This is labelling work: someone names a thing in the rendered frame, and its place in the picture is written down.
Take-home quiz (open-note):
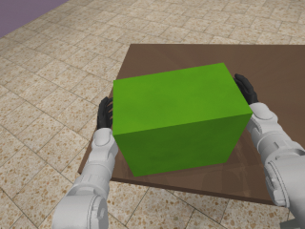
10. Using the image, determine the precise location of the right robot upper arm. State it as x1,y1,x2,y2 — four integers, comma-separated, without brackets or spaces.
263,155,305,229

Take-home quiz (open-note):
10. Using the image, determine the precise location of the right robot forearm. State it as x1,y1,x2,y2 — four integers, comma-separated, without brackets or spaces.
246,102,305,166

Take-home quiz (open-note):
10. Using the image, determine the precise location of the table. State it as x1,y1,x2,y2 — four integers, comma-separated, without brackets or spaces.
77,43,305,229

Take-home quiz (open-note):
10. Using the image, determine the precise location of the left robot hand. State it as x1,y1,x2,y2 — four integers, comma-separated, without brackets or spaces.
96,96,113,130

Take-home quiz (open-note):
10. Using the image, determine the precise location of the left robot upper arm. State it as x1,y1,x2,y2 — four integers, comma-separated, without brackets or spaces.
52,194,109,229

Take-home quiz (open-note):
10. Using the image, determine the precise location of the left robot forearm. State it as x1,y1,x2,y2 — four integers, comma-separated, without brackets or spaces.
51,128,118,229

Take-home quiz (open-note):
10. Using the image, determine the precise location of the right robot hand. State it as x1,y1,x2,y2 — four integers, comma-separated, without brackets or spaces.
233,73,259,105

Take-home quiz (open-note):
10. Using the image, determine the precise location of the carton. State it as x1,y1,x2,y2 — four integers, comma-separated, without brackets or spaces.
112,62,253,177

